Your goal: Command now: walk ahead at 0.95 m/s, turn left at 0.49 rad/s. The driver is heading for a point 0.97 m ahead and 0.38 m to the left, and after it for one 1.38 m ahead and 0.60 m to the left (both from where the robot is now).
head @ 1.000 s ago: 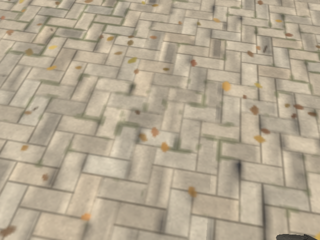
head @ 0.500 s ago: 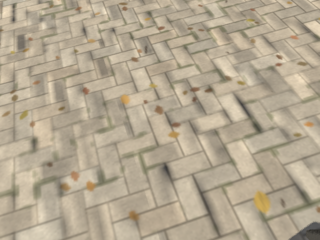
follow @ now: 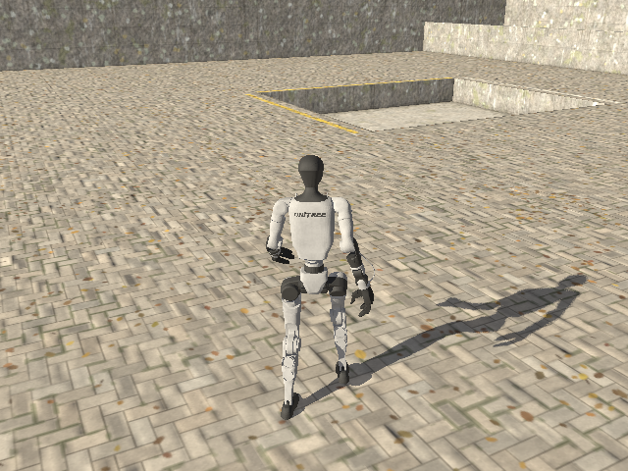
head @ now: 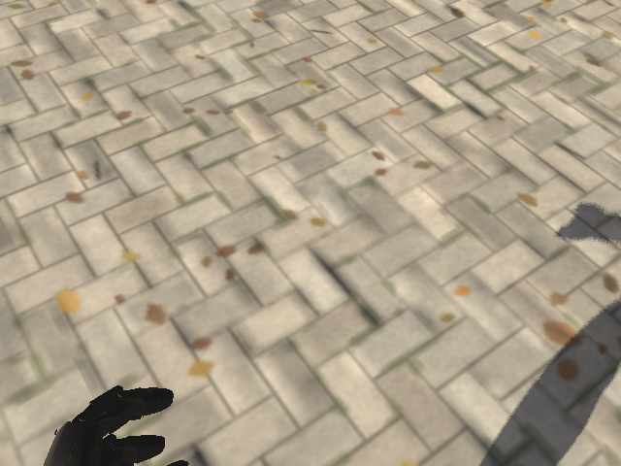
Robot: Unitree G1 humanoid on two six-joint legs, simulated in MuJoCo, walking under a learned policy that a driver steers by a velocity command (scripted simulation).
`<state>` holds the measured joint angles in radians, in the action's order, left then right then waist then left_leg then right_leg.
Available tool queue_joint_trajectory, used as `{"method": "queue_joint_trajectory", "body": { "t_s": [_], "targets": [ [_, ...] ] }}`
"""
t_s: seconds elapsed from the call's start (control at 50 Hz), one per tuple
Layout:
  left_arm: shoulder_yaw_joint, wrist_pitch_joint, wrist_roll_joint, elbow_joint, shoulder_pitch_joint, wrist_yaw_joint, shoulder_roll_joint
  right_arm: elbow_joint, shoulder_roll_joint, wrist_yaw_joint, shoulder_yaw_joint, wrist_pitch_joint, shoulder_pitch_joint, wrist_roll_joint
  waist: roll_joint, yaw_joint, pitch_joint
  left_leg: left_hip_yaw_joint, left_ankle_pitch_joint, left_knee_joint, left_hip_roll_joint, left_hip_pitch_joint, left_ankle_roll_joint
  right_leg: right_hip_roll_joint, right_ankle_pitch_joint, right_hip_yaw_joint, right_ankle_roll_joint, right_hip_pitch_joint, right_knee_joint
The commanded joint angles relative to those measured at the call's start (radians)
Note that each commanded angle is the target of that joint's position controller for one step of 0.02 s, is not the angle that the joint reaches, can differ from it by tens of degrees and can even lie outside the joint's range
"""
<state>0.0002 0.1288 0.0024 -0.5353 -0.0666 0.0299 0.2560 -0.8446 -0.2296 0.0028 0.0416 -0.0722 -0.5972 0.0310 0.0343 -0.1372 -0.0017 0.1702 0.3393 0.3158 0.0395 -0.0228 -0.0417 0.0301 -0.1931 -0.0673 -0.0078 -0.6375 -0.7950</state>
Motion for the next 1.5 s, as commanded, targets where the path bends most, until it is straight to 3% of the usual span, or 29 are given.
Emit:
{"method": "queue_joint_trajectory", "body": {
  "t_s": [0.02,0.08,0.12,0.14,0.16,0.22,0.32,0.46,0.5,0.54,0.56,0.58,0.6,0.64,0.7,0.78,0.92,0.98,1.0,1.02,1.06,1.1,1.16,1.26,1.38,1.4,1.42,1.44,1.5],
  "targets": [
    [0.025,0.030,0.014,0.092,0.110,0.013,0.069,0.110,-0.201,-0.016,0.041,-0.022,0.159,0.017,-0.170,0.094,0.084,0.222,-0.131,-0.181,-0.191,-0.308,-0.169,-0.050,0.151,0.028,-0.031,0.293,0.171],
    [0.073,0.021,0.030,0.062,0.001,-0.010,0.151,0.093,-0.199,-0.014,0.038,-0.017,0.141,0.015,-0.166,0.183,0.006,0.182,-0.466,0.027,-0.162,-0.256,-0.100,-0.075,0.089,0.040,0.002,0.524,0.261],
    [0.113,0.001,0.030,0.004,-0.364,-0.042,0.228,0.139,-0.158,-0.004,0.022,-0.018,0.184,-0.027,-0.089,0.370,-0.256,0.105,-0.423,0.553,-0.072,-0.487,-0.031,0.105,-0.105,-0.105,0.073,1.017,0.218],
    [0.121,-0.012,0.001,-0.036,-0.456,-0.033,0.304,0.175,-0.011,-0.009,-0.020,-0.031,0.051,0.016,0.299,0.287,-0.461,0.030,0.168,0.914,0.013,-0.733,0.001,0.395,-0.534,-0.662,0.218,1.246,0.386],
    [0.111,-0.014,0.001,-0.037,-0.424,-0.027,0.230,0.175,-0.079,-0.020,-0.011,-0.026,0.077,0.058,0.303,0.288,-0.347,0.003,0.132,1.074,-0.055,-0.861,0.000,0.402,-0.706,-0.827,0.219,1.145,0.517],
    [0.083,-0.027,-0.019,-0.087,-0.297,-0.032,0.111,0.197,-0.113,-0.015,0.005,-0.004,0.297,0.011,0.031,0.242,0.008,-0.065,-0.032,1.070,-0.165,-0.859,-0.009,0.293,-0.237,-0.378,0.180,0.756,0.544],
    [0.081,-0.009,0.000,-0.135,-0.145,-0.030,0.079,0.262,-0.045,0.017,-0.009,0.060,0.357,0.011,0.054,0.112,0.139,-0.057,-0.091,0.956,-0.242,-0.830,0.011,0.268,0.082,-0.022,0.150,0.515,0.651],
    [0.122,-0.010,0.001,-0.177,-0.198,-0.036,0.263,0.314,-0.135,0.070,0.005,0.036,0.542,0.000,-0.035,0.129,0.141,-0.295,-0.403,0.480,-0.087,-0.532,-0.059,0.193,0.654,0.294,0.082,0.600,0.645],
    [0.135,-0.038,0.008,-0.172,-0.207,-0.036,0.328,0.299,-0.215,0.067,0.042,0.045,0.419,0.021,0.063,0.032,0.027,-0.355,-0.258,0.495,0.005,-0.367,-0.101,0.214,1.166,0.306,0.074,0.702,0.379],
    [0.126,-0.042,0.012,-0.141,-0.157,-0.039,0.310,0.190,-0.342,0.046,0.114,0.073,0.007,0.022,0.029,-0.175,-0.157,-0.270,-0.240,0.429,0.033,0.227,-0.180,0.177,1.068,0.281,0.044,0.412,-0.201],
    [0.071,-0.013,-0.011,-0.123,-0.149,-0.035,0.119,0.166,-0.398,0.028,0.122,0.087,0.017,0.028,-0.337,-0.089,-0.085,-0.003,-0.358,0.366,-0.086,0.363,-0.246,-0.063,-0.225,0.257,-0.008,0.100,-0.724],
    [0.038,0.035,0.014,-0.033,-0.333,-0.021,0.087,0.256,-0.419,0.040,0.094,0.047,0.140,-0.011,-0.433,0.093,-0.387,0.683,0.170,0.100,-0.300,0.576,-0.477,-0.125,-0.403,-0.045,-0.002,-0.184,-0.915],
    [0.056,0.058,0.033,-0.028,-0.178,-0.019,0.219,0.284,-0.316,0.041,0.089,0.031,0.140,-0.011,-0.179,-0.002,-0.359,0.757,0.413,-0.050,-0.301,0.490,-0.392,-0.053,-0.257,-0.119,0.037,-0.188,-0.801],
    [0.050,0.052,0.026,-0.019,-0.089,-0.041,0.190,0.263,-0.285,0.046,0.078,-0.014,0.220,-0.022,0.067,0.097,-0.088,0.630,0.248,-0.088,-0.254,0.143,-0.313,0.016,-0.160,-0.100,0.041,-0.125,-0.590],
    [0.059,0.012,-0.009,-0.048,-0.137,-0.039,0.183,0.269,-0.230,0.029,0.057,-0.021,0.327,-0.026,0.006,0.185,0.029,0.407,-0.001,-0.086,-0.139,-0.156,-0.311,0.051,-0.123,-0.111,-0.005,0.023,-0.412],
    [0.036,0.003,-0.036,0.024,0.073,-0.034,0.106,0.222,-0.202,-0.009,0.045,-0.013,0.280,0.003,-0.012,0.118,0.132,0.214,-0.195,-0.105,-0.036,-0.344,-0.265,0.015,0.111,-0.022,-0.064,0.089,-0.045],
    [0.071,0.023,0.030,0.080,0.189,-0.016,0.151,0.154,-0.206,-0.029,0.064,0.005,0.216,0.022,-0.129,0.059,0.092,0.303,-0.105,0.025,-0.061,-0.217,-0.155,-0.041,0.298,-0.071,-0.065,0.288,0.314],
    [0.124,0.019,0.042,-0.002,-0.180,-0.026,0.232,0.142,-0.197,-0.016,0.056,0.023,0.244,-0.036,-0.172,0.259,-0.130,0.212,-0.609,0.402,-0.069,-0.088,-0.098,-0.018,0.181,0.012,0.005,0.593,0.251],
    [0.120,0.006,0.030,-0.045,-0.415,-0.035,0.251,0.164,-0.116,-0.008,0.025,0.022,0.250,-0.062,-0.100,0.335,-0.300,0.160,-0.442,0.754,-0.038,-0.283,-0.077,0.096,-0.028,-0.137,0.051,0.928,0.136],
    [0.131,0.005,-0.012,-0.112,-0.446,-0.007,0.338,0.171,0.006,0.002,-0.009,0.006,-0.017,0.021,0.514,0.164,-0.407,0.064,0.209,1.111,0.117,-0.633,-0.010,0.333,-0.467,-0.828,0.266,1.151,0.442],
    [0.095,-0.006,0.005,-0.100,-0.362,-0.002,0.142,0.174,-0.162,-0.002,-0.001,0.002,0.238,0.020,0.182,0.249,-0.127,0.001,0.074,1.140,-0.006,-0.771,-0.034,0.268,-0.616,-0.801,0.242,0.926,0.554],
    [0.093,-0.017,-0.005,-0.110,-0.315,0.005,0.160,0.233,-0.150,-0.001,-0.005,-0.034,0.452,-0.035,-0.040,0.226,0.008,-0.031,0.024,0.983,-0.047,-0.710,-0.041,0.162,-0.272,-0.598,0.234,0.688,0.555],
    [0.070,-0.014,0.010,-0.135,-0.308,0.006,0.099,0.248,-0.112,0.007,-0.015,-0.052,0.462,-0.039,0.041,0.153,0.022,-0.027,0.019,0.748,-0.083,-0.619,-0.019,0.090,-0.105,-0.485,0.260,0.589,0.587],
    [0.097,-0.026,0.041,-0.142,-0.298,-0.026,0.187,0.298,-0.095,0.031,-0.037,-0.082,0.607,-0.044,0.027,0.156,0.095,-0.073,-0.258,0.351,-0.049,-0.358,0.038,0.089,-0.086,-0.397,0.244,0.294,0.650],
    [0.086,-0.048,0.045,-0.176,-0.384,-0.026,0.161,0.290,-0.195,0.000,0.028,-0.075,0.517,-0.016,0.028,0.076,0.017,-0.085,-0.228,0.192,-0.029,0.023,0.033,0.032,0.122,-0.336,0.136,0.285,0.382],
    [0.075,-0.048,0.028,-0.155,-0.342,-0.021,0.136,0.259,-0.237,-0.012,0.050,-0.072,0.326,-0.016,-0.011,-0.028,-0.111,-0.008,-0.149,0.214,-0.128,0.258,-0.008,-0.012,0.127,-0.272,0.097,0.172,0.104],
    [0.039,-0.039,0.037,-0.126,-0.424,-0.025,0.024,0.230,-0.315,-0.018,0.069,-0.055,0.144,-0.031,-0.257,-0.033,-0.319,0.395,0.184,0.140,-0.389,0.559,-0.134,-0.100,-0.244,-0.155,0.055,-0.055,-0.264],
    [0.025,-0.038,0.087,-0.097,-0.450,-0.039,0.026,0.207,-0.312,-0.003,0.070,-0.044,0.149,-0.028,-0.435,0.005,-0.315,0.741,0.491,-0.012,-0.484,0.526,-0.189,-0.043,-0.315,-0.086,0.047,-0.235,-0.502],
    [0.048,-0.062,0.042,-0.102,-0.261,-0.042,0.100,0.185,-0.154,-0.008,0.036,-0.032,0.260,-0.041,-0.114,0.033,0.013,0.349,0.142,-0.054,-0.375,0.184,-0.138,0.073,-0.139,-0.034,0.043,-0.282,-0.579]
  ]
}}
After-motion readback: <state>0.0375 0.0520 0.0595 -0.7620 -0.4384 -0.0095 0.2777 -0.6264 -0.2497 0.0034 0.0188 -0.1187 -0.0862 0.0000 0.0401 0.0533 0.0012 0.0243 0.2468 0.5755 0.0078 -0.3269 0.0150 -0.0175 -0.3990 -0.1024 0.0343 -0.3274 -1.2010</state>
